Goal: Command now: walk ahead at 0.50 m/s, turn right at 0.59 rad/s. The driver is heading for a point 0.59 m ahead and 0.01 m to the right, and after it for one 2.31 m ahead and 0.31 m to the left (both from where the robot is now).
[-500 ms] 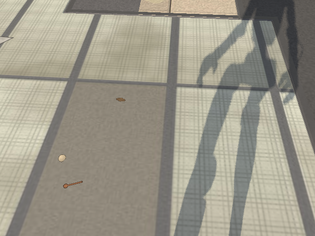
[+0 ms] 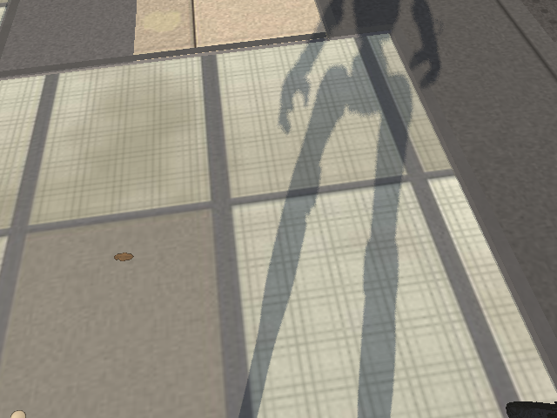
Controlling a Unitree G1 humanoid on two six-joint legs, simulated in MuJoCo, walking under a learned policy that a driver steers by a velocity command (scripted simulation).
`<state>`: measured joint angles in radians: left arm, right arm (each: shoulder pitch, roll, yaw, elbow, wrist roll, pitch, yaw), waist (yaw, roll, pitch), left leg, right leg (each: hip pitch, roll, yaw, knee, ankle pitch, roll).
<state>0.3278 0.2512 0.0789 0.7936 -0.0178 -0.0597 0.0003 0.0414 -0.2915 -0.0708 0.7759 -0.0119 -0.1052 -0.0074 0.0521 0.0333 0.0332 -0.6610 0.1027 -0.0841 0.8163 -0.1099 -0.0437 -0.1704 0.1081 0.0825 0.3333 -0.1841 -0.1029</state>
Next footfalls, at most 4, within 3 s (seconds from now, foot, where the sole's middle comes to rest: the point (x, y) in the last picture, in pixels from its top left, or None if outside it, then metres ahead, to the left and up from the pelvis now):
0.20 left None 0.32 0.14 -0.78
0.70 right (401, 408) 0.50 -0.19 -0.78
1.20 left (302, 365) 0.59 0.04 -0.78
1.64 right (395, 360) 0.61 -0.19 -0.78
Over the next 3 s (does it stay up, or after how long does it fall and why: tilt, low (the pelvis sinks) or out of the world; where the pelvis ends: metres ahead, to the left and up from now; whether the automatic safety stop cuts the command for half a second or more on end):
stays up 0.51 -0.06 -0.01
